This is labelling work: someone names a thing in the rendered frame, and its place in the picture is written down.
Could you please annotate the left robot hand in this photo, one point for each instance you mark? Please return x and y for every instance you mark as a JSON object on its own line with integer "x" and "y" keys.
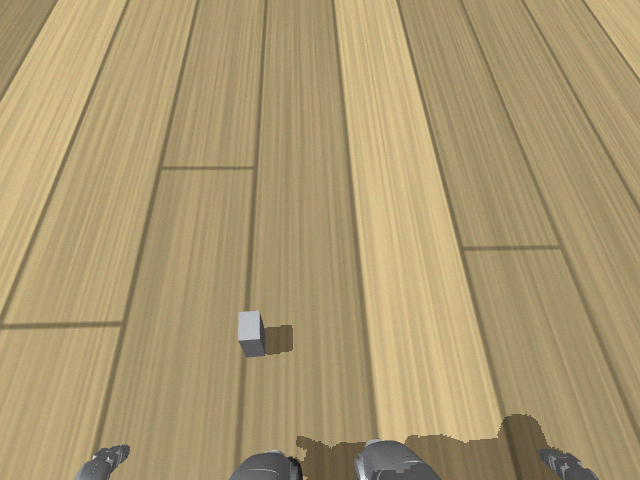
{"x": 103, "y": 463}

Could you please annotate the carton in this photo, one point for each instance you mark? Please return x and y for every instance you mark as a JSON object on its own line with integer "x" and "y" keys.
{"x": 251, "y": 333}

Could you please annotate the right robot hand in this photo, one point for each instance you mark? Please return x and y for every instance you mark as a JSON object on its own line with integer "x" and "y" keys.
{"x": 566, "y": 465}

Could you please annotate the left robot foot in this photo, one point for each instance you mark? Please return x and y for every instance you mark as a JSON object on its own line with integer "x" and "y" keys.
{"x": 296, "y": 463}

